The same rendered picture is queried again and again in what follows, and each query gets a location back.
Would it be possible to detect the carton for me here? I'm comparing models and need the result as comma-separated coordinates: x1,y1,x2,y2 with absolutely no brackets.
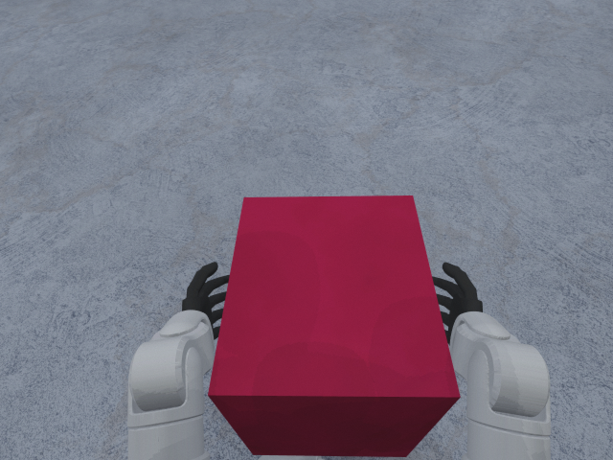
208,195,461,457

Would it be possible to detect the left robot hand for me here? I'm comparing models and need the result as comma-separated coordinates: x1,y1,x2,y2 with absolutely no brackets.
182,262,230,340

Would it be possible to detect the left robot forearm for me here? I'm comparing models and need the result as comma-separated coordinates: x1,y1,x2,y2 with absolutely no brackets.
127,310,215,460

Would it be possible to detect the right robot forearm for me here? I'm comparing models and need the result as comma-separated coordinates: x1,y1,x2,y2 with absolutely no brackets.
450,311,551,460

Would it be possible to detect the right robot hand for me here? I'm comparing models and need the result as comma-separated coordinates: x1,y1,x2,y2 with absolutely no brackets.
432,263,483,346

